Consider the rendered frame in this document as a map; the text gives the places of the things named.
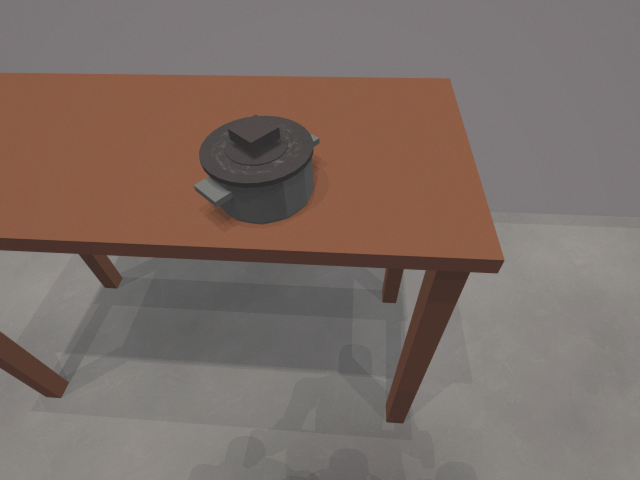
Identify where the pot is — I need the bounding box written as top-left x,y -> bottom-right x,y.
194,133 -> 319,224

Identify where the lid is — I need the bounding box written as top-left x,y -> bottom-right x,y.
199,116 -> 313,188

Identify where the table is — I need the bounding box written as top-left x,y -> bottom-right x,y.
0,73 -> 505,423

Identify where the knob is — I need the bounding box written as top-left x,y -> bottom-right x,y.
228,114 -> 280,154

